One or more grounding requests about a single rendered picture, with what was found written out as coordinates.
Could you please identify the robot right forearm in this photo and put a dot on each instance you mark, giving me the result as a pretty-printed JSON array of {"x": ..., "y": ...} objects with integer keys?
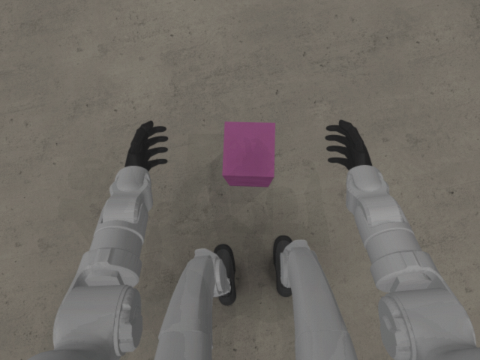
[{"x": 398, "y": 262}]

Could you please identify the left robot hand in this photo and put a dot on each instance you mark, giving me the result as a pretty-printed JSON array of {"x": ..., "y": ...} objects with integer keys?
[{"x": 139, "y": 152}]

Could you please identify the left robot upper arm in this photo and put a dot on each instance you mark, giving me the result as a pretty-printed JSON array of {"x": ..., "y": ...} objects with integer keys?
[{"x": 97, "y": 323}]

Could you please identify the carton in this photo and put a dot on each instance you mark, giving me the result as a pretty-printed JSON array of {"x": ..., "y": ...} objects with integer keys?
[{"x": 249, "y": 153}]

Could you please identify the right robot hand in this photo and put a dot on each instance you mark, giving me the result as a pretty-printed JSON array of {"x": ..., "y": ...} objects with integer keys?
[{"x": 355, "y": 150}]

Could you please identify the left robot thigh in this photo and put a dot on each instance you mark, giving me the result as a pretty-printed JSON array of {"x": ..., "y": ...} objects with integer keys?
[{"x": 186, "y": 332}]

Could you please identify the left robot shin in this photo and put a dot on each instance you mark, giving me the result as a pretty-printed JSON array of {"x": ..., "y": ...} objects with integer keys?
[{"x": 206, "y": 252}]

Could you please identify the robot left forearm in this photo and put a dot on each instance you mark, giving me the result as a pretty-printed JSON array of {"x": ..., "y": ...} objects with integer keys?
[{"x": 114, "y": 255}]

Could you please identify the right robot upper arm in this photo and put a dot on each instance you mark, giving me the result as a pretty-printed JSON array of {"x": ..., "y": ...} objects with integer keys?
[{"x": 425, "y": 324}]

